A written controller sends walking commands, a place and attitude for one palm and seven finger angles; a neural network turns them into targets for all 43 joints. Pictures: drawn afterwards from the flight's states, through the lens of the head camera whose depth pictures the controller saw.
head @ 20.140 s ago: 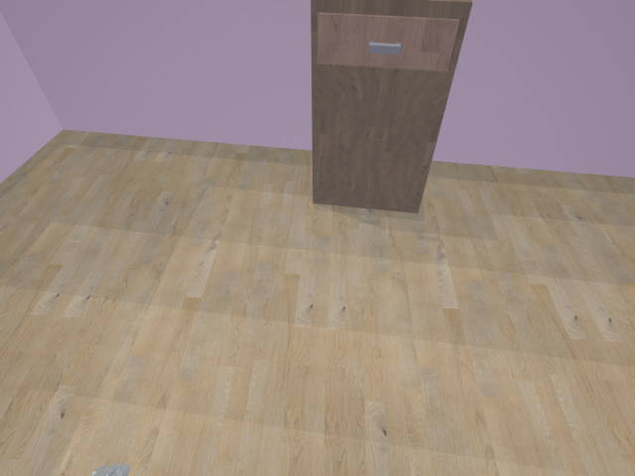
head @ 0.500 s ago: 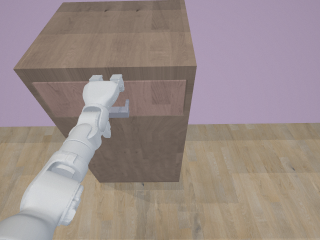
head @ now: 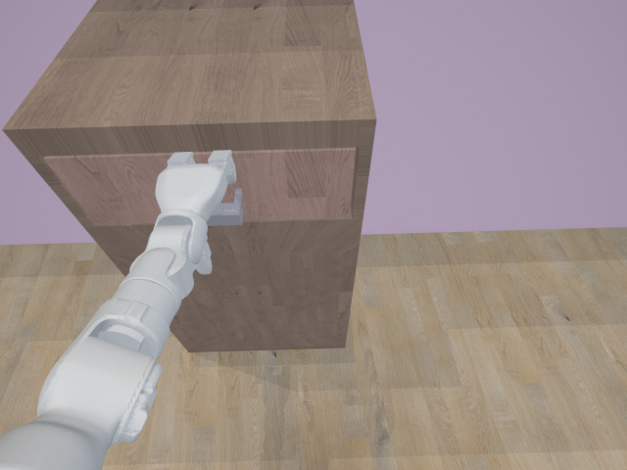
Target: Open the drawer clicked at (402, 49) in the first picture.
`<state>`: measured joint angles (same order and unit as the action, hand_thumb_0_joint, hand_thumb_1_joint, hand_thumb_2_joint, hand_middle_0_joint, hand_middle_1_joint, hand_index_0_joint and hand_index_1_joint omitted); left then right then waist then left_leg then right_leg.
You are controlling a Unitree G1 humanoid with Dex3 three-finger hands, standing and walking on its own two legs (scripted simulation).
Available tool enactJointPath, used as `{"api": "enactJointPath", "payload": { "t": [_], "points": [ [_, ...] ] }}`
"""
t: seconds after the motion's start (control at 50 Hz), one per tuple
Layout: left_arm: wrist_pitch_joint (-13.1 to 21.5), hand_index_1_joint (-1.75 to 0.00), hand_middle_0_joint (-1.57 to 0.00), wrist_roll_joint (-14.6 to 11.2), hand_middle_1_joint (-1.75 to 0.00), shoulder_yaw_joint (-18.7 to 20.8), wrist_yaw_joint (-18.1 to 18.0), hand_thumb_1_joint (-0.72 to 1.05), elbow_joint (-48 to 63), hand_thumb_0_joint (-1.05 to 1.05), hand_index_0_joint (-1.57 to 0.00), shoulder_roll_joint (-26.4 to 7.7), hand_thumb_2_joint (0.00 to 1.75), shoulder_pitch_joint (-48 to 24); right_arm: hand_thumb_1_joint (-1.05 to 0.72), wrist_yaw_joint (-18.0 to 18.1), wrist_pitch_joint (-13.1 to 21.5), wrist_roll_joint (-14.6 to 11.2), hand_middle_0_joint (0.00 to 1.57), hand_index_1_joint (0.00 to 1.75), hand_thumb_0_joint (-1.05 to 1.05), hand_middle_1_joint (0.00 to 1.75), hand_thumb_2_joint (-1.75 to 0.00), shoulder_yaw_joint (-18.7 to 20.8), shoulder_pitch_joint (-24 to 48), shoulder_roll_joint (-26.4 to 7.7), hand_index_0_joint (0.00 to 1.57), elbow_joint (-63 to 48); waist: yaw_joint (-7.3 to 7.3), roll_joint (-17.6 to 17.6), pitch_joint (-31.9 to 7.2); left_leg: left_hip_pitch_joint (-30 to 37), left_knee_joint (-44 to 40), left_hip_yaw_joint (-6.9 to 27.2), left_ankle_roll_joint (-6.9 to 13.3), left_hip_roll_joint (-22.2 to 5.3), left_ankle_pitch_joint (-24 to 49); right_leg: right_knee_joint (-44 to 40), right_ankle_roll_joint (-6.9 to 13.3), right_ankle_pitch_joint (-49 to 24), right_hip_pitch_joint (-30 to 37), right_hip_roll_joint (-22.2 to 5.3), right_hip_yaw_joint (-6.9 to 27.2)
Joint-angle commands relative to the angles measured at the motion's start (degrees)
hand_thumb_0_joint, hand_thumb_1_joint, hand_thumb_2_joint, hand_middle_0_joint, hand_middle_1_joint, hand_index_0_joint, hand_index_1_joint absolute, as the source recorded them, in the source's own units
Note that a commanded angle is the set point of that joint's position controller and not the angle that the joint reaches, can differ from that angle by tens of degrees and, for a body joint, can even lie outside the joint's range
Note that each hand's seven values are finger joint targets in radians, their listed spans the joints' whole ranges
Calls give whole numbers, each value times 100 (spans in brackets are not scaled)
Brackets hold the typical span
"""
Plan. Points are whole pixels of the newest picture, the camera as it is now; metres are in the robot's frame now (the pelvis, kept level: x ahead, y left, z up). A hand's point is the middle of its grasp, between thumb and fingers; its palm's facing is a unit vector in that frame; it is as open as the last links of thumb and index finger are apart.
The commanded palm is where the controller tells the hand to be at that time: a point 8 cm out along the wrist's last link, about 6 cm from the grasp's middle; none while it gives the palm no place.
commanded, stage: lower the fingers behind the handle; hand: left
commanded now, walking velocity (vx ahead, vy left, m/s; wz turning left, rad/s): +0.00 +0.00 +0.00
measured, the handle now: (209, 204) +0.51 +0.15 +0.01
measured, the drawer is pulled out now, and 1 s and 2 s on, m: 0.00 0.00 0.00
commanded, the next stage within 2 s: lift the fingers back up to retry in 1.30 s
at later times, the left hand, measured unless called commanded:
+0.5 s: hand (206, 228) +0.46 +0.15 +0.02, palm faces -0.02 -0.03 -1.00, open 13.8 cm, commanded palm +0.44 +0.16 +0.07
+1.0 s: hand (206, 227) +0.47 +0.15 +0.01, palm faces +0.00 +0.00 -1.00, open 13.8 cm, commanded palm +0.45 +0.15 +0.04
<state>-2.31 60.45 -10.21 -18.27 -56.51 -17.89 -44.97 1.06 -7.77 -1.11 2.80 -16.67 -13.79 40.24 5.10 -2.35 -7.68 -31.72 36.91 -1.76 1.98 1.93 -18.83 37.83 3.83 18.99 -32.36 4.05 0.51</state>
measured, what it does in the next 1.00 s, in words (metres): stands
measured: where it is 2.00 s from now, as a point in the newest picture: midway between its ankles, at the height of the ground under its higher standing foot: outside the picture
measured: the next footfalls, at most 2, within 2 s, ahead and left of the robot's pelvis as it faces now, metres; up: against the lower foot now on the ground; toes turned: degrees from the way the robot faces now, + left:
none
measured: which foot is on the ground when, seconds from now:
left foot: down 0.00-1.00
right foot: down 0.00-1.00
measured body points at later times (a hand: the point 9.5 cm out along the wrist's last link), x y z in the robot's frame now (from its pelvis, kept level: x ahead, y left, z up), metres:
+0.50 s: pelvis -0.01 +0.00 -0.01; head +0.06 -0.01 +0.43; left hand +0.45 +0.15 +0.07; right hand +0.04 -0.26 -0.15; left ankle -0.02 +0.10 -0.72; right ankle -0.02 -0.08 -0.72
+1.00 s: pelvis -0.02 +0.01 -0.02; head +0.06 +0.01 +0.42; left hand +0.46 +0.15 +0.06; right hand +0.01 -0.25 -0.16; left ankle -0.02 +0.10 -0.72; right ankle -0.02 -0.08 -0.72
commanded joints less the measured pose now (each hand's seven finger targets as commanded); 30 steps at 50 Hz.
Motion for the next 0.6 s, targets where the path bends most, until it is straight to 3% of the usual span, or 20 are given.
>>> {"api": "enactJointPath", "payload": {
  "t": [0.0,0.04,0.06,0.08,0.18,0.24,0.26,0.28,0.34,0.36,0.38,0.4,0.44,0.48,0.5,0.56,0.58],
  "points": [
    [-194,-120,-30,36,-120,328,-349,-50,1014,0,-30,-1089,30,-2861,-90,36,122,28,20,30,0,30,-90,269,-270,-737,20,-489,63,219,-2276,910,-75,-33,80,31,1911,-374,-182,-2374,1238,-211,224],
    [-230,-120,-30,-10,-120,353,-258,-50,786,0,-30,-1040,30,-2641,-90,25,112,26,20,30,0,30,-90,273,-290,-763,20,-490,61,395,-2240,863,-53,-17,83,33,2006,-369,-181,-2491,1296,-201,205],
    [-235,-120,-30,-36,-120,152,-206,-50,784,0,-30,-854,30,-2665,-90,21,105,15,20,30,0,30,-90,261,-322,-763,20,-494,113,301,-2137,869,-48,-22,90,31,1973,-375,-192,-2485,1179,-203,203],
    [-264,-120,-30,-28,-120,199,-191,-50,624,0,-30,-911,30,-2638,-90,28,91,1,20,30,0,30,-90,261,-335,-776,20,-457,152,442,-1929,787,-51,-18,91,23,1826,-410,-201,-2317,1056,-195,188],
    [-286,-120,-30,23,-120,116,-143,-50,428,0,-30,-815,30,-2581,-90,45,93,20,20,30,0,30,-90,246,-390,-790,20,-465,192,499,-1832,646,-11,-19,110,25,1622,-404,-203,-2080,899,-202,198],
    [-280,-120,-30,23,-120,219,-117,-50,301,0,-30,-913,30,-2434,-90,36,70,28,20,30,0,30,-90,230,-410,-813,20,-488,139,457,-1815,518,45,-6,95,39,1654,-333,-179,-2111,895,-197,187],
    [-267,-120,-30,8,-120,-11,-101,-50,359,0,-30,-664,30,-2490,-90,26,79,24,20,30,0,30,-90,231,-404,-791,20,-522,198,430,-1763,505,63,-17,101,38,1543,-345,-200,-2025,789,-201,197],
    [-213,-120,-30,18,-120,96,-110,-50,406,0,-30,-760,30,-2525,-90,34,90,20,20,30,0,30,-90,246,-436,-796,20,-513,211,476,-1755,495,91,-2,103,21,1484,-333,-198,-1914,706,-195,190],
    [93,-120,-30,-14,-120,337,-199,-50,885,0,-30,-989,30,-2711,-90,50,152,72,20,30,0,30,-90,278,-446,-780,20,-588,137,342,-2187,556,216,34,119,33,1689,-186,-177,-2129,855,-201,234],
    [185,-120,-30,59,-120,408,-276,-50,1011,0,-30,-1114,30,-2755,-90,51,167,70,20,30,0,30,-90,287,-469,-755,20,-590,97,151,-2344,583,249,34,109,29,1688,-124,-172,-2095,819,-199,257],
    [251,-120,-30,116,-120,306,-366,-50,1084,0,-30,-964,30,-2807,-90,47,191,89,20,30,0,30,-90,299,-487,-722,20,-568,138,83,-2380,639,313,47,102,20,1772,-65,-157,-2105,679,-179,229],
    [287,-120,-30,176,-120,432,-495,-50,1073,0,-30,-1058,30,-2793,-90,38,213,102,20,30,0,30,-90,315,-507,-714,20,-532,111,27,-2350,637,353,58,84,-2,1782,-22,-142,-1999,536,-158,190],
    [191,-120,-30,221,-120,279,-687,-50,844,0,-30,-796,30,-2819,-90,-16,241,117,20,30,0,30,-90,331,-509,-701,20,-475,184,75,-2260,543,447,87,69,-3,1746,33,-128,-1845,299,-123,133],
    [-22,-120,-30,204,-120,279,-823,-50,531,0,-30,-775,30,-2796,-90,-43,242,107,20,30,0,30,-90,326,-557,-733,20,-404,257,265,-2151,425,448,95,78,-16,1551,18,-152,-1668,187,-103,110],
    [-124,-120,-30,195,-120,372,-871,-50,455,0,-30,-940,30,-2905,-90,-47,229,98,20,30,0,30,-90,311,-569,-760,20,-376,265,248,-2118,333,434,91,77,-10,1450,13,-156,-1597,178,-104,116],
    [-320,-120,-30,155,-120,119,-851,-50,458,0,-30,-664,30,-3214,-90,-69,209,108,20,30,0,30,-90,327,-619,-753,20,-338,344,75,-2440,500,492,97,84,-11,1584,64,-157,-1715,187,-101,113],
    [-380,-120,-30,129,-120,250,-811,-50,245,0,-30,-783,30,-3091,-90,-60,194,103,20,30,0,30,-90,324,-632,-765,20,-329,345,178,-2328,422,490,102,91,-11,1532,47,-161,-1699,192,-95,108]
  ]
}}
